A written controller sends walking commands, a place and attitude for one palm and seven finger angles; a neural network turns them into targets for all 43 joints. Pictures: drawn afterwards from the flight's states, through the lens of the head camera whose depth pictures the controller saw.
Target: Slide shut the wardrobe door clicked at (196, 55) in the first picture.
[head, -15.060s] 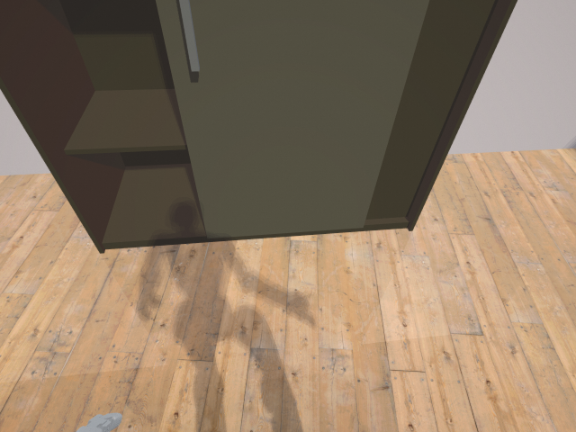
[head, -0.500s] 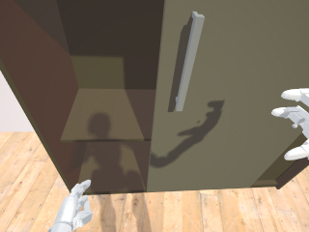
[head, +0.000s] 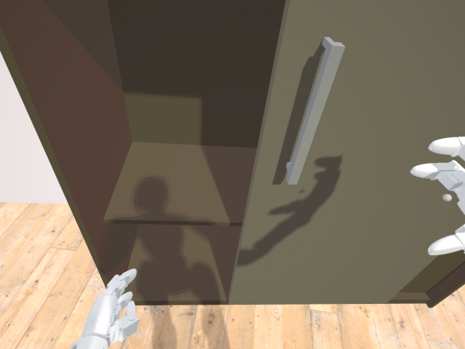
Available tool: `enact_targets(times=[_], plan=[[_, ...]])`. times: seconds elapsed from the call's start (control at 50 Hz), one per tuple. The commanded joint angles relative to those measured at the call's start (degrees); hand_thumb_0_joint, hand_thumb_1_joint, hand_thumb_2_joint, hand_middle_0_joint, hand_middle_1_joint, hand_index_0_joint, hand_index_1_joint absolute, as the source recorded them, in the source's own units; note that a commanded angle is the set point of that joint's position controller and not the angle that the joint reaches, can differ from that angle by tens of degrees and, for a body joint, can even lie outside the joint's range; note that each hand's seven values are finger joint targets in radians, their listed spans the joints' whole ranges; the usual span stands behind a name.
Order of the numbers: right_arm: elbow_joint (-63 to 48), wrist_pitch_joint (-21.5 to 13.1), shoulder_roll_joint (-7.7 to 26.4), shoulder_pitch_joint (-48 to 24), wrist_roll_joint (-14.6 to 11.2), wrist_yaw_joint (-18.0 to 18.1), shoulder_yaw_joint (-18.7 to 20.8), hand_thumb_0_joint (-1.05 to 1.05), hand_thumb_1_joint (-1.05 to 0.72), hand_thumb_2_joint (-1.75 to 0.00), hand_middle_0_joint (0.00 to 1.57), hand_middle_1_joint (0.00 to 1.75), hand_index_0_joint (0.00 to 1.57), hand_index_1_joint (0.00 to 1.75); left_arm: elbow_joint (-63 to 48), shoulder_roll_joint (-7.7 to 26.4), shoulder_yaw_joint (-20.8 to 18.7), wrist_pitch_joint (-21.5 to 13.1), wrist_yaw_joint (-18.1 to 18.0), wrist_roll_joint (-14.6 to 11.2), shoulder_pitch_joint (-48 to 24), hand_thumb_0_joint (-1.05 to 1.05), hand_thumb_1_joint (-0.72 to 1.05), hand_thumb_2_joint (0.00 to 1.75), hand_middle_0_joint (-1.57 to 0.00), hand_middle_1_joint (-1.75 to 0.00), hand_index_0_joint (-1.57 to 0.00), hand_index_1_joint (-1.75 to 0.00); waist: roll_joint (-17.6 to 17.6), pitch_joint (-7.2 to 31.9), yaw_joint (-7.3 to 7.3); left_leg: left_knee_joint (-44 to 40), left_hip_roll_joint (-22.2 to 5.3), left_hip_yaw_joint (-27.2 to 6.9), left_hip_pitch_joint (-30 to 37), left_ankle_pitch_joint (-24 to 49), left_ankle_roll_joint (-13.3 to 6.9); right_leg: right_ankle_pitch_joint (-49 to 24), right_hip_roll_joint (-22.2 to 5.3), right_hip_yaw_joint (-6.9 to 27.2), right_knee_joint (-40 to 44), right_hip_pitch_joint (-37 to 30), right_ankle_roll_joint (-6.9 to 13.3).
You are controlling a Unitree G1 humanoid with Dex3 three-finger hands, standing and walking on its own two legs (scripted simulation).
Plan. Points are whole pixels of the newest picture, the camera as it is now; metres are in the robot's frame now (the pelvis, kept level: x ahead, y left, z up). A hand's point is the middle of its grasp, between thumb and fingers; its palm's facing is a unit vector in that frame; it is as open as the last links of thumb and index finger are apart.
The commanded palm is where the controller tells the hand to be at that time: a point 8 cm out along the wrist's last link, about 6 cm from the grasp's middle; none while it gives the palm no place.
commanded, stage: move the hooked fingers beside the handle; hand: right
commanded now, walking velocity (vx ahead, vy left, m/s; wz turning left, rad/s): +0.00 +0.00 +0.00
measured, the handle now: (307, 120) +0.48 -0.13 +0.20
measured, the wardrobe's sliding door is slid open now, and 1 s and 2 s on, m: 0.44 0.44 0.44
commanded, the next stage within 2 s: none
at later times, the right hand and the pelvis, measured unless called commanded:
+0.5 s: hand (437, 181) +0.31 -0.29 +0.22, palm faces +0.07 +0.99 -0.09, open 13.9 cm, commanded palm +0.28 -0.31 +0.22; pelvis +0.01 -0.01 +0.00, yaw +0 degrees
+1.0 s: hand (387, 158) +0.35 -0.22 +0.22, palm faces -0.03 +1.00 -0.05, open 13.9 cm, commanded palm +0.34 -0.27 +0.21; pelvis +0.00 -0.02 +0.00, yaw +0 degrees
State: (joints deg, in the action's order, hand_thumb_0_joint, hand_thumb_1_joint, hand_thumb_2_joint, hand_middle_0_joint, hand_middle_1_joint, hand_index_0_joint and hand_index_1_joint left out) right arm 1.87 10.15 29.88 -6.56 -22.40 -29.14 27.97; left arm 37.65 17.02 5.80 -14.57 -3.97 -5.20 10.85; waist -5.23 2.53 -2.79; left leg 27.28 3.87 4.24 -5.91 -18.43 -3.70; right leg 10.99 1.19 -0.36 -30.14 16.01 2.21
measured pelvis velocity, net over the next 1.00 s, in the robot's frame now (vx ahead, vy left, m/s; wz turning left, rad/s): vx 0.00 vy -0.02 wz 0.00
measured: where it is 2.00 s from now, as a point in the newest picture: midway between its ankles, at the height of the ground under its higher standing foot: outside the picture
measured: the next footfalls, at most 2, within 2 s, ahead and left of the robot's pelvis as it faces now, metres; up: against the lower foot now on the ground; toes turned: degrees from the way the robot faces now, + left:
none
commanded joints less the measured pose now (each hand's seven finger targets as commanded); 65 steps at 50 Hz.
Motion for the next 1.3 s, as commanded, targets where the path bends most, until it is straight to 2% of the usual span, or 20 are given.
enact_targets(times=[0.0,0.08,0.12,0.2,0.26,0.32,0.38,0.42,0.48,0.52,0.58,0.64,0.7,0.74,0.88,0.94,1.04,1.1,1.18,1.28], plan=[[-0.92,-0.75,19.67,-16.77,-0.43,1.97,10.19,0.0,0.5,-0.3,0.3,1.2,0.3,1.2,-8.81,6.48,-3.3,-2.91,-0.4,-0.3,-8.92,0.0,0.9,0.9,-0.2,-0.3,-0.2,-0.3,1.64,2.76,-0.55,-6.96,-4.89,-6.58,-10.44,16.74,4.97,-5.34,-0.54,4.54,1.56,-8.25,0.88],[-0.7,3.15,15.78,-17.8,0.91,-0.68,3.36,0.0,0.5,-0.3,0.3,1.2,0.3,1.2,-10.79,7.07,-3.41,-2.01,-0.25,-1.24,-9.04,0.0,0.9,0.9,-0.2,-0.3,-0.2,-0.3,2.09,4.46,0.5,-5.34,-5.53,-7.59,-11.06,19.77,6.19,-6.3,-0.4,4.36,-0.05,-8.98,1.04],[-5.37,1.65,13.88,-21.56,0.98,-1.64,-0.02,0.0,0.5,-0.3,0.3,1.2,0.3,1.2,-11.45,6.48,-3.29,-1.99,-0.39,-1.35,-9.17,0.0,0.9,0.9,-0.2,-0.3,-0.2,-0.3,3.37,7.37,1.59,-4.84,-5.38,-8.09,-11.01,21.45,6.62,-7.5,-0.58,4.31,-1.3,-11.24,1.24],[-17.56,-4.3,18.71,-23.65,-0.62,-0.05,5.48,0.0,0.5,-0.3,0.3,1.2,0.3,1.2,-12.21,6.29,-3.39,-3.15,-0.88,-0.51,-9.06,0.0,0.9,0.9,-0.2,-0.3,-0.2,-0.3,0.72,17.05,0.33,-3.23,-3.95,-5.25,-7.14,24.27,4.68,-12.72,0.08,4.74,-0.71,-18.4,1.67],[-13.13,-5.3,21.63,-19.89,-1.1,2.82,11.78,0.0,0.5,-0.3,0.3,1.2,0.3,1.2,-10.46,5.97,-3.34,-3.0,-0.89,0.29,-8.46,0.0,0.9,0.9,-0.2,-0.3,-0.2,-0.3,2.37,14.59,-0.96,-3.56,-3.93,-4.52,-5.83,26.0,4.26,-12.82,-0.04,4.5,0.09,-15.07,1.49],[-4.53,-1.93,21.2,-17.38,0.28,4.67,12.43,0.0,0.5,-0.3,0.3,1.2,0.3,1.2,-8.94,6.11,-3.76,-1.77,-0.47,0.25,-8.49,0.0,0.9,0.9,-0.2,-0.3,-0.2,-0.3,1.22,8.1,-1.8,-4.45,-4.03,-4.42,-7.97,23.6,4.18,-10.88,-0.17,4.05,0.91,-11.19,1.18],[0.1,2.72,15.04,-21.39,1.59,4.49,4.18,0.0,0.5,-0.3,0.3,1.2,0.3,1.2,-9.72,6.15,-3.48,-0.74,-0.4,-0.57,-9.4,0.0,0.9,0.9,-0.2,-0.3,-0.2,-0.3,-1.33,3.53,-0.15,-4.99,-3.7,-3.12,-11.59,17.04,3.0,-7.23,-0.38,4.71,2.88,-10.55,0.63],[0.61,3.6,11.67,-22.67,1.98,3.4,-0.26,0.0,0.5,-0.3,0.3,1.2,0.3,1.2,-10.35,6.19,-3.52,-0.33,-0.42,-0.78,-9.1,0.0,0.9,0.9,-0.2,-0.3,-0.2,-0.3,2.68,4.99,0.83,-5.22,-3.85,-4.05,-11.65,17.01,3.66,-6.74,-0.61,4.8,2.02,-11.13,0.99],[-6.79,0.85,10.48,-29.15,2.09,2.48,-3.99,0.0,0.5,-0.3,0.3,1.2,0.3,1.2,-11.53,5.94,-3.39,-0.62,-0.62,-1.02,-9.4,0.0,0.9,0.9,-0.2,-0.3,-0.2,-0.3,2.46,11.32,2.03,-4.64,-3.45,-3.53,-11.73,16.92,3.56,-7.67,-0.3,5.16,1.68,-16.17,1.49],[-13.45,-2.75,11.01,-34.0,1.75,3.43,-4.23,0.0,0.5,-0.3,0.3,1.2,0.3,1.2,-11.27,5.21,-2.86,-1.13,-0.73,-0.64,-9.97,0.0,0.9,0.9,-0.2,-0.3,-0.2,-0.3,-0.25,14.35,2.27,-4.85,-3.08,-3.18,-11.2,15.79,2.62,-8.55,-0.52,5.65,1.84,-19.76,1.31],[-11.0,-5.57,15.05,-35.16,1.48,6.22,1.84,0.0,0.5,-0.3,0.3,1.2,0.3,1.2,-9.49,5.8,-3.17,-1.56,-1.14,0.22,-8.74,0.0,0.9,0.9,-0.2,-0.3,-0.2,-0.3,0.01,16.53,1.24,-5.08,-2.62,-2.2,-9.95,13.76,1.98,-7.8,-0.85,7.25,3.79,-21.27,0.6],[-3.18,-3.98,13.87,-33.03,2.67,8.99,2.25,0.0,0.5,-0.3,0.3,1.2,0.3,1.2,-7.74,5.6,-3.09,-1.05,-0.8,0.6,-8.75,0.0,0.9,0.9,-0.2,-0.3,-0.2,-0.3,0.86,10.73,0.3,-5.81,-2.74,-2.21,-9.69,13.26,1.83,-6.09,-0.79,6.52,5.26,-16.31,0.45],[3.22,-0.02,9.52,-33.31,4.45,10.16,-2.49,0.0,0.5,-0.3,0.3,1.2,0.3,1.2,-7.67,5.68,-3.14,0.35,-0.53,0.05,-9.24,0.0,0.9,0.9,-0.2,-0.3,-0.2,-0.3,-0.06,5.53,0.65,-6.15,-3.1,-1.91,-11.3,10.58,1.75,-2.78,-1.23,6.67,7.27,-13.71,-0.17],[5.54,1.88,7.78,-33.16,5.0,10.2,-4.72,0.0,0.5,-0.3,0.3,1.2,0.3,1.2,-8.23,5.88,-3.32,0.95,-0.31,-0.16,-9.08,0.0,0.9,0.9,-0.2,-0.3,-0.2,-0.3,2.69,5.09,0.86,-6.75,-3.27,-2.27,-11.11,9.93,1.87,-1.51,-1.06,6.4,7.14,-12.6,0.26],[-5.22,-3.84,8.47,-43.81,4.81,10.78,-5.44,0.0,0.5,-0.3,0.3,1.2,0.3,1.2,-9.38,5.68,-3.43,0.44,-0.36,0.27,-8.47,0.0,0.9,0.9,-0.2,-0.3,-0.2,-0.3,0.19,16.35,1.93,-6.12,-2.93,-2.47,-9.97,12.83,1.61,-7.71,-1.33,7.09,5.54,-22.57,0.25],[-1.69,-5.55,10.62,-44.9,4.95,12.44,-2.8,0.0,0.5,-0.3,0.3,1.2,0.3,1.2,-7.5,6.07,-3.67,0.43,-0.63,0.73,-7.57,0.0,0.9,0.9,-0.2,-0.3,-0.2,-0.3,1.93,14.87,1.89,-6.89,-2.7,-2.76,-9.14,12.51,1.74,-6.72,-1.43,6.7,5.99,-21.06,0.45],[11.52,-1.56,7.17,-42.49,6.8,13.71,-6.28,0.0,0.5,-0.3,0.3,1.2,0.3,1.2,-6.01,6.38,-3.97,1.76,-0.73,0.2,-6.6,0.0,0.9,0.9,-0.2,-0.3,-0.2,-0.3,2.1,5.59,2.01,-8.21,-3.19,-3.13,-10.74,9.84,1.74,-1.83,-1.17,5.55,7.6,-14.38,0.59],[10.22,-1.01,5.12,-45.63,7.47,13.36,-9.5,0.0,0.5,-0.3,0.3,1.2,0.3,1.2,-7.1,6.54,-4.21,2.11,-0.57,0.07,-6.25,0.0,0.9,0.9,-0.2,-0.3,-0.2,-0.3,1.6,8.99,2.56,-7.62,-3.35,-3.17,-10.0,11.86,1.72,-4.15,-1.06,5.39,7.03,-16.32,0.67],[6.88,-3.9,7.77,-49.31,6.59,13.32,-6.6,0.0,0.5,-0.3,0.3,1.2,0.3,1.2,-7.58,6.46,-4.5,1.94,-0.17,0.3,-5.59,0.0,0.9,0.9,-0.2,-0.3,-0.2,-0.3,3.63,15.51,2.38,-6.71,-3.19,-3.55,-7.45,17.27,1.96,-9.4,-0.73,4.73,5.17,-19.2,1.1],[12.82,-6.22,7.91,-54.68,7.16,14.8,-7.1,0.0,0.5,-0.3,0.3,1.2,0.3,1.2,-5.26,6.75,-4.57,2.0,-0.52,0.33,-3.91,0.0,0.9,0.9,-0.2,-0.3,-0.2,-0.3,3.8,11.05,3.84,-7.79,-3.01,-4.06,-10.14,14.7,2.27,-6.39,-0.96,4.27,5.4,-17.58,1.41]])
